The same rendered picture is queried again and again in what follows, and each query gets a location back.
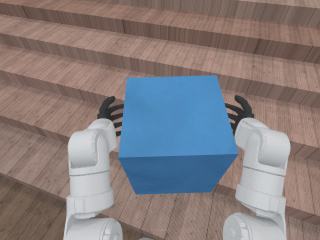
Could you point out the right robot forearm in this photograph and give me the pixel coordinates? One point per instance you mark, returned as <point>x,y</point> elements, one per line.
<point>266,154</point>

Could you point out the right robot upper arm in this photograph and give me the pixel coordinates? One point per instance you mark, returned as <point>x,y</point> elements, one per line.
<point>242,226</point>

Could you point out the left robot forearm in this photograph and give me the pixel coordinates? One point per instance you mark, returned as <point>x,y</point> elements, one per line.
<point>89,165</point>

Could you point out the carton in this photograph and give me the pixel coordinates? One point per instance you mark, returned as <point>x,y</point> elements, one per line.
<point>176,135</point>

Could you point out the robot left hand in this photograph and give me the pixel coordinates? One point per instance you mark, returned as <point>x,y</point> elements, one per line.
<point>105,112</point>

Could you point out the robot right hand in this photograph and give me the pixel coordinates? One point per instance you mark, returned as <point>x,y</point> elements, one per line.
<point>245,113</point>

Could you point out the left robot upper arm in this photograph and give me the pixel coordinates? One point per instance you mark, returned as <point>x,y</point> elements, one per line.
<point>95,229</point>

